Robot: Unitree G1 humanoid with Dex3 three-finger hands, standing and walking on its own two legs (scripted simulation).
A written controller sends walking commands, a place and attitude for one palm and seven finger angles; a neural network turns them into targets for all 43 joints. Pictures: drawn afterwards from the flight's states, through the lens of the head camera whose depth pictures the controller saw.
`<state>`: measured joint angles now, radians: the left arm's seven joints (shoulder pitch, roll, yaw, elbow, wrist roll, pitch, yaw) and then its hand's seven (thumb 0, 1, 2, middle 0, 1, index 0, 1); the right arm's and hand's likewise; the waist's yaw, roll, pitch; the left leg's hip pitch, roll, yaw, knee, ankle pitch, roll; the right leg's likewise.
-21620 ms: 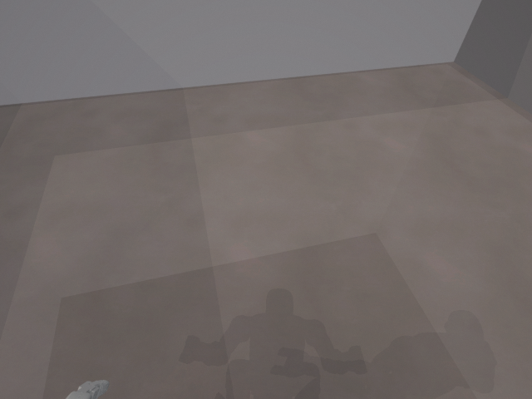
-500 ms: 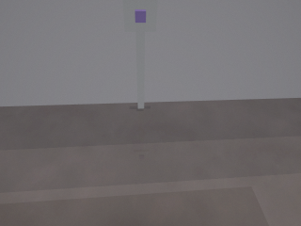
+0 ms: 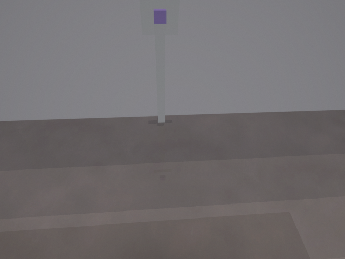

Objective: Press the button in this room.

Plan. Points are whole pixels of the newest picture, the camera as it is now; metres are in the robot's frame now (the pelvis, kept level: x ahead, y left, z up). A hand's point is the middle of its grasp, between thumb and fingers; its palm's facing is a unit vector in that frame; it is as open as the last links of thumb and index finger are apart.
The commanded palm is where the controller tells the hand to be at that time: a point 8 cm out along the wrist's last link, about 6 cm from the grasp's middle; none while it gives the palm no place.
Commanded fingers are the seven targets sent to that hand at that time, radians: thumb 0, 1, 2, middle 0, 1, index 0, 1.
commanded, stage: walk to a spot facing it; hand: left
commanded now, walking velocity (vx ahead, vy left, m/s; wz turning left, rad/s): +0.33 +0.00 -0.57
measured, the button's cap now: (159, 16) +1.21 +0.14 +0.07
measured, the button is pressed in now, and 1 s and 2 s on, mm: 0 0 0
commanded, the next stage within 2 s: turn to face it in 0.96 s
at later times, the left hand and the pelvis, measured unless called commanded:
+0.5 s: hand out of the picture +0.09 +0.08 -0.16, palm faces -0.11 -0.97 -0.20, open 7.4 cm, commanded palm none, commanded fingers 0.00 0.90 0.90 -0.20 -0.30 -0.20 -0.30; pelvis +0.09 -0.09 +0.00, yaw -12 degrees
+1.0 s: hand (154, 195) +0.35 +0.08 -0.19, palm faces -0.21 -0.96 -0.17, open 7.4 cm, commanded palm none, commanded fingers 0.00 0.90 0.90 -0.20 -0.30 -0.20 -0.30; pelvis +0.34 -0.09 -0.01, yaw -16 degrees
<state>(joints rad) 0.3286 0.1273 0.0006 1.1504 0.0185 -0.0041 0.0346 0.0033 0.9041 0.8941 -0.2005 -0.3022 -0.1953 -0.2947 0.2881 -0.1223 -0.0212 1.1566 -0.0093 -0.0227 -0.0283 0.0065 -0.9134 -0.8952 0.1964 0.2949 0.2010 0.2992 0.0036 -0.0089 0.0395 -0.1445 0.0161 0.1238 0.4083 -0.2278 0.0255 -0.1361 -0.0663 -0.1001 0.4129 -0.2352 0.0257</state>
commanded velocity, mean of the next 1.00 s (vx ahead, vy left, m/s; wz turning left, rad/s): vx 0.34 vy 0.00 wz -0.24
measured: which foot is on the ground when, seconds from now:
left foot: down 0.00-0.28, up 0.30-0.82, down 0.84-1.00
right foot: down 0.00-0.86, up 0.88-1.00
